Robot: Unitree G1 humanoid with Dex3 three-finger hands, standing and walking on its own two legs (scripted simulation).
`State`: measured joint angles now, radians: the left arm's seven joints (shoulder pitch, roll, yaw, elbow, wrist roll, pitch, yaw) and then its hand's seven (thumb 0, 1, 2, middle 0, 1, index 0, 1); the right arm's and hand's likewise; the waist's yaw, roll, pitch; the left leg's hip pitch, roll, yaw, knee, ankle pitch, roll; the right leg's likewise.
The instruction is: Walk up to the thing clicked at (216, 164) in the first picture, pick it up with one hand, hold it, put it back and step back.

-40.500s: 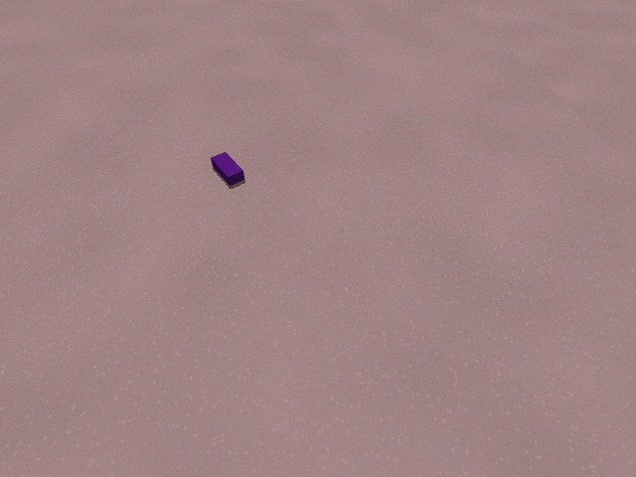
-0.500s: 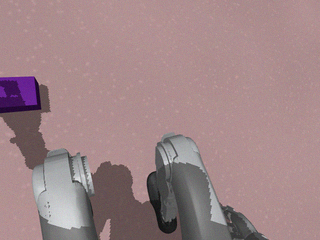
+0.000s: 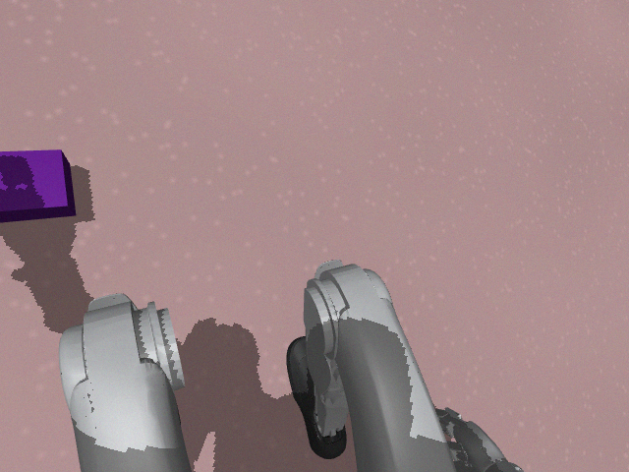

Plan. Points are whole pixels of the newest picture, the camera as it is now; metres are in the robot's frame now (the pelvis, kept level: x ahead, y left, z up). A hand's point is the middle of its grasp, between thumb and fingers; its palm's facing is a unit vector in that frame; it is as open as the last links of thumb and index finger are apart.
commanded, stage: rise first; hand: left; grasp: from above
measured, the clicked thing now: out of the picture +0.48 +0.37 -0.28
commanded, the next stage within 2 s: approach in 1.92 s
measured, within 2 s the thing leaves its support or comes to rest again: neither
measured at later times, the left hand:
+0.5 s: hand out of the picture +0.43 +0.40 -0.16, palm faces -0.44 -0.09 -0.89, open 14.3 cm
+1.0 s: hand out of the picture +0.43 +0.40 -0.16, palm faces -0.44 -0.09 -0.89, open 14.4 cm
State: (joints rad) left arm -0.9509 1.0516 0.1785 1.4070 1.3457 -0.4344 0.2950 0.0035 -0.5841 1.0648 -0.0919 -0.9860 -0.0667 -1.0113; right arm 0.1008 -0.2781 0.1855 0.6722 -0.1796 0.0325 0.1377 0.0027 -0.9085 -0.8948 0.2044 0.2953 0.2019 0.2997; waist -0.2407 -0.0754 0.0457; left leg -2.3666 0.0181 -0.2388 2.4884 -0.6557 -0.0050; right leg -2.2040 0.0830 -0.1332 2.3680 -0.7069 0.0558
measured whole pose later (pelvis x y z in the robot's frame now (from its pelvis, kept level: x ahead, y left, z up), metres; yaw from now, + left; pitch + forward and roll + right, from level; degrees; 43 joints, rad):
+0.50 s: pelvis +0.00 +0.00 +0.00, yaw +0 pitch +29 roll -13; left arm -0.95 1.05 0.17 1.41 1.34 -0.44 0.29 0.00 -0.58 1.06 -0.09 -0.98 -0.06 -1.01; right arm 0.09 -0.28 0.18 0.67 -0.18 0.03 0.14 0.00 -0.91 -0.89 0.20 0.30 0.20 0.30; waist -0.24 -0.08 0.04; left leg -2.36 0.02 -0.24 2.48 -0.66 -0.01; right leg -2.20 0.08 -0.13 2.37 -0.71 0.06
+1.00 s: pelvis +0.00 +0.00 +0.00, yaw +0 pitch +29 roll -13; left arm -0.96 1.05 0.16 1.40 1.35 -0.43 0.29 0.00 -0.59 1.07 -0.09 -0.97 -0.06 -1.00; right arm 0.10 -0.28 0.18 0.68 -0.18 0.03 0.14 0.00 -0.91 -0.89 0.20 0.30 0.20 0.30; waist -0.24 -0.08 0.04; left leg -2.36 0.02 -0.24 2.48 -0.66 0.00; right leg -2.20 0.08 -0.13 2.36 -0.71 0.06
